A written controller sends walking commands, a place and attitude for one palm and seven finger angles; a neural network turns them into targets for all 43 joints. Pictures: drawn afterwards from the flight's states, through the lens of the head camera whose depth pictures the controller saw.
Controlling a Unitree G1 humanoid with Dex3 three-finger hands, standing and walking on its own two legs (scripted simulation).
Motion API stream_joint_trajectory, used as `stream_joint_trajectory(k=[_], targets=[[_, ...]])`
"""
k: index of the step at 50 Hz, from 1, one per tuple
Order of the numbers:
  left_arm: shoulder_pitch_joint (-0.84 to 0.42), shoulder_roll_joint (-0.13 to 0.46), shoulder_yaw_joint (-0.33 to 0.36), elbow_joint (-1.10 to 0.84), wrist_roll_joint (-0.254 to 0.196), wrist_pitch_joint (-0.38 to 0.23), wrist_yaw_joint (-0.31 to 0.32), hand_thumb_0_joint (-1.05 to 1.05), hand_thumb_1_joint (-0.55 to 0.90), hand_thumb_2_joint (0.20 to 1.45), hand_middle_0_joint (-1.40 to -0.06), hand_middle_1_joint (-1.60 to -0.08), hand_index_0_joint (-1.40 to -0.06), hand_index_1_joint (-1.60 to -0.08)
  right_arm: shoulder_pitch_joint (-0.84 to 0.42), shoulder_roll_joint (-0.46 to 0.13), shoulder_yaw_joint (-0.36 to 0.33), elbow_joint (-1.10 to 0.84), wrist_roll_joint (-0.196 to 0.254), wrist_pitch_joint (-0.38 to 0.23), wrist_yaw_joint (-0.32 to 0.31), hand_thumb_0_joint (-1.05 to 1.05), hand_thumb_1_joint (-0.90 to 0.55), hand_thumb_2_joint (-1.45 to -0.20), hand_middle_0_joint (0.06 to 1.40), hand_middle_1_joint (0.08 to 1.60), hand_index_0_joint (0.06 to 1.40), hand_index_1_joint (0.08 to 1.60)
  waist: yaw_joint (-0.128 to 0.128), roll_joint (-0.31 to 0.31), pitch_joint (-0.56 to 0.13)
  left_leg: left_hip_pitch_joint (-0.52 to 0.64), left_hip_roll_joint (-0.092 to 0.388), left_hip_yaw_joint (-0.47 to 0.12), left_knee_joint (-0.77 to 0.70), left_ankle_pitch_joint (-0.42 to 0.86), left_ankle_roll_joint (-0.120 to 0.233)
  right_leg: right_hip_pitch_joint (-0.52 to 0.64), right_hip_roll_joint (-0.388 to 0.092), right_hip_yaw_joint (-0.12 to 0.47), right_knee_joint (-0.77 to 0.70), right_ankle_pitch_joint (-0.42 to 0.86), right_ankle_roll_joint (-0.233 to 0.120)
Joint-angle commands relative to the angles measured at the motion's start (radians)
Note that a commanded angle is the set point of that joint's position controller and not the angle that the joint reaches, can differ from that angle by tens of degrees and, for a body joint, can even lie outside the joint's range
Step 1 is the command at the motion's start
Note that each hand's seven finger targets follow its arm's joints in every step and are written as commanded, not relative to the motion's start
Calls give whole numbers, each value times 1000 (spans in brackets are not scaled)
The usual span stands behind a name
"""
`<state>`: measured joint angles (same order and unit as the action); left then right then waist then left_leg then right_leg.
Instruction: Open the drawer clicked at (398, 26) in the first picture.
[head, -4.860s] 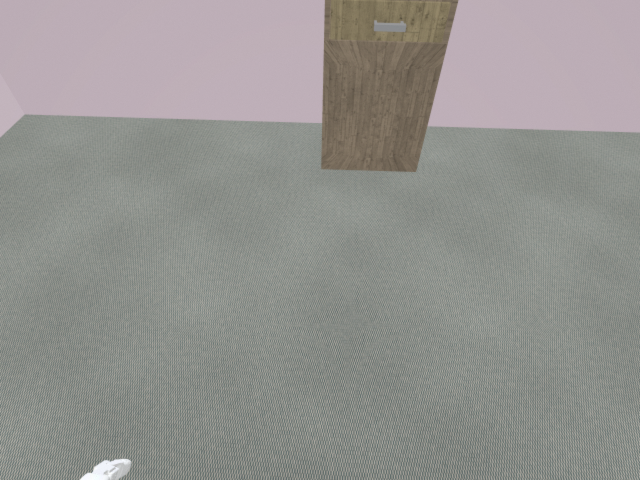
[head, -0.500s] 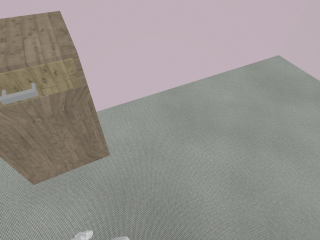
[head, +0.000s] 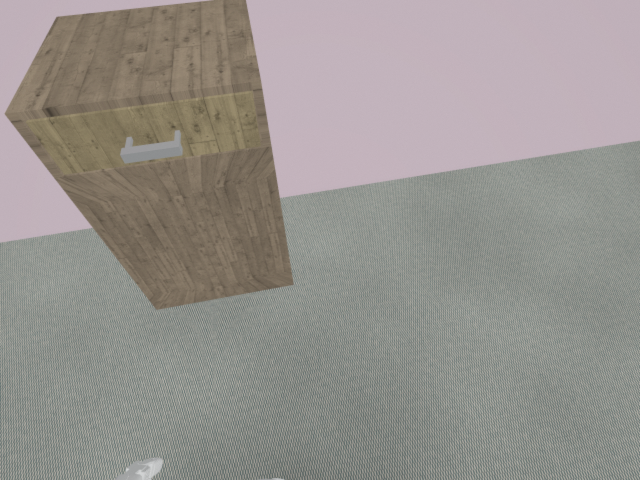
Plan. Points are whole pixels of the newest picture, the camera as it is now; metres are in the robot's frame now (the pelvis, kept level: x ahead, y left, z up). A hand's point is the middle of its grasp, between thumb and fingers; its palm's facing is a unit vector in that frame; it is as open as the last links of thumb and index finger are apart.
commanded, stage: turn to face it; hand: left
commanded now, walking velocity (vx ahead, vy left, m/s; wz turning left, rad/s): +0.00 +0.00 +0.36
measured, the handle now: (152, 145) +0.74 +0.39 -0.05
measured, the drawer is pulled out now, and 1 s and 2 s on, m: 0.00 0.00 0.00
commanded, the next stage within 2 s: take the last steps up to it in 0.18 s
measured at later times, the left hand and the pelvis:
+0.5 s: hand out of the picture -0.07 +0.20 -0.18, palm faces +0.29 -0.93 -0.21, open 7.4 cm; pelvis -0.01 +0.01 +0.00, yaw +12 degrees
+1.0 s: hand (191, 441) +0.20 +0.21 -0.16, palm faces +0.18 -0.96 -0.22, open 7.4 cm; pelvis +0.12 +0.01 -0.01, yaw +12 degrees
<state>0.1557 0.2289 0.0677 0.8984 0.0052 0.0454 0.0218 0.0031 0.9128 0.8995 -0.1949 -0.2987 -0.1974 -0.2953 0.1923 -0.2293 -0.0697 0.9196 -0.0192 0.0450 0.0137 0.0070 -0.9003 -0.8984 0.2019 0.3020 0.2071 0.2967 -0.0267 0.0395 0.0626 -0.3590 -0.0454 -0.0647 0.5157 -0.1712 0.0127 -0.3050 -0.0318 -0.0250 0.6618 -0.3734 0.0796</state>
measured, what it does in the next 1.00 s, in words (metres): walks ahead: right foot, then left foot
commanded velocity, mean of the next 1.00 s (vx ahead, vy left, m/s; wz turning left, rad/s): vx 0.22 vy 0.01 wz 0.10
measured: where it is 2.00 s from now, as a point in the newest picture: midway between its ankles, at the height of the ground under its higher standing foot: (320, 449)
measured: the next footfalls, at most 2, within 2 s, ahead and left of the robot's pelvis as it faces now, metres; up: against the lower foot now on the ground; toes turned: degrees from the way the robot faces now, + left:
right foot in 0.02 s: +0.03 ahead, -0.12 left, +0.00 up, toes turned -2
left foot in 0.48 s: -0.03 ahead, +0.12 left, +0.00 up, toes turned +17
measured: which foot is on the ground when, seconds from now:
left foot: down 0.00-0.02, up 0.04-0.46, down 0.48-0.96, up 0.98-1.00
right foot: up 0.00-0.00, down 0.02-0.48, up 0.50-0.92, down 0.94-1.00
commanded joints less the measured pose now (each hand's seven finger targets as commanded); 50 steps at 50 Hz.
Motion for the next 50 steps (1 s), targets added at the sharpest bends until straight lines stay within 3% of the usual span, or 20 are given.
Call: stream_joint_trajectory(k=[1,2,3,5,7,14,19,22,23,24,25,27,31,42,44,46,47,48,49,50], targets=[[161,234,46,-47,25,-47,21,0,900,900,-200,-300,-200,-300,-24,-64,-31,-115,14,-7,-4,0,-900,-900,200,300,200,300,69,-357,-107,-274,-31,17,280,-302,-48,298,-382,390,-441,115,-157],[116,249,44,-69,18,-42,23,0,900,900,-200,-300,-200,-300,-48,-119,-45,-121,3,-3,-6,0,-900,-900,200,300,200,300,69,-312,-97,-222,1,-3,490,-406,-47,134,-480,399,-436,205,-233],[48,197,35,-82,17,-44,26,0,900,900,-200,-300,-200,-300,-46,-120,-46,-106,-2,6,-2,0,-900,-900,200,300,200,300,32,-220,-59,-215,25,-34,599,-342,-39,70,-410,288,-426,191,-237],[-15,148,18,-88,13,-49,19,0,900,900,-200,-300,-200,-300,-15,-103,-44,-53,-5,18,5,0,-900,-900,200,300,200,300,-4,-194,-3,-214,50,-1,706,-229,-57,41,-295,155,-381,259,-186],[7,119,9,-78,14,-58,18,0,900,900,-200,-300,-200,-300,13,-87,-38,-36,-2,15,9,0,-900,-900,200,300,200,300,-6,-197,-11,-215,58,29,699,-182,-71,91,-260,69,-351,382,-174],[177,153,16,0,26,-60,16,0,900,900,-200,-300,-200,-300,-107,-53,-9,-42,8,9,1,0,-900,-900,200,300,200,300,78,-230,-60,-121,65,97,391,-282,-87,242,-292,48,-291,650,-218],[209,172,26,51,30,-69,4,0,900,900,-200,-300,-200,-300,-94,-43,7,-29,6,-20,6,0,-900,-900,200,300,200,300,91,-251,-89,-8,66,141,171,-292,-53,253,-322,93,-334,330,-213],[154,148,21,66,15,-64,-5,0,900,900,-200,-300,-200,-300,37,-58,10,24,4,-47,1,0,-900,-900,200,300,200,300,20,-142,-89,286,63,164,-138,-133,-27,61,-242,-7,-230,72,-132],[136,97,11,50,7,-58,-10,0,900,900,-200,-300,-200,-300,116,-130,-5,47,-2,-58,-8,0,-900,-900,200,300,200,300,-21,60,-107,425,210,-31,-219,-177,27,-103,-154,-92,-51,-34,-79],[93,30,-8,12,11,-57,-18,0,900,900,-200,-300,-200,-300,189,-215,-24,61,-9,-56,-15,0,-900,-900,200,300,200,300,-54,316,-56,478,413,-304,-303,-180,126,-328,-46,-166,177,-217,-33],[26,51,-11,-5,21,-59,-16,0,900,900,-200,-300,-200,-300,216,-211,-20,75,-10,-48,-20,0,-900,-900,200,300,200,300,-70,225,1,422,456,-326,-322,-168,191,-380,-63,-78,299,-223,-55],[23,57,-6,33,27,-58,-25,0,900,900,-200,-300,-200,-300,148,-128,2,72,-7,-62,-33,0,-900,-900,200,300,200,300,-32,196,39,338,382,-230,-335,-189,170,-371,-100,-30,386,-100,-58],[88,36,-14,93,22,-56,-39,0,900,900,-200,-300,-200,-300,140,-87,19,78,2,-90,-39,0,-900,-900,200,300,200,300,13,80,70,305,294,-75,-338,87,149,-319,-92,-33,413,66,-40],[-100,2,-19,34,12,-65,-43,0,900,900,-200,-300,-200,-300,287,-73,13,175,-9,-103,-45,0,-900,-900,200,300,200,300,-28,81,98,364,314,-11,-283,299,154,-253,-64,-83,54,103,-56],[-60,2,-15,42,11,-74,-42,0,900,900,-200,-300,-200,-300,274,-80,12,181,-10,-103,-46,0,-900,-900,200,300,200,300,0,91,73,337,315,12,-217,390,139,-133,-36,-98,-30,109,-78],[145,38,-1,110,15,-91,-39,0,900,900,-200,-300,-200,-300,260,-86,13,189,1,-104,-44,0,-900,-900,200,300,200,300,95,23,-41,283,247,75,22,481,91,161,6,-118,-159,207,-99],[277,116,19,147,23,-107,-28,0,900,900,-200,-300,-200,-300,272,-54,14,179,11,-109,-35,0,-900,-900,200,300,200,300,145,-118,-144,84,191,115,253,317,49,431,-129,48,-188,209,-155],[402,214,46,178,21,-111,-17,0,900,900,-200,-300,-200,-300,298,-2,22,150,18,-115,-31,0,-900,-900,200,300,200,300,169,-344,-264,-140,36,170,570,-325,2,614,-416,446,-298,337,-270],[402,222,43,184,2,-106,-13,0,900,900,-200,-300,-200,-300,230,-36,17,132,20,-109,-33,0,-900,-900,200,300,200,300,171,-245,-234,-188,67,67,734,-415,21,544,-446,487,-358,336,-314],[307,184,37,168,2,-109,-11,0,900,900,-200,-300,-200,-300,198,-28,10,141,18,-106,-29,0,-900,-900,200,300,200,300,139,-227,-164,-195,114,39,790,-327,24,417,-406,440,-389,226,-293]])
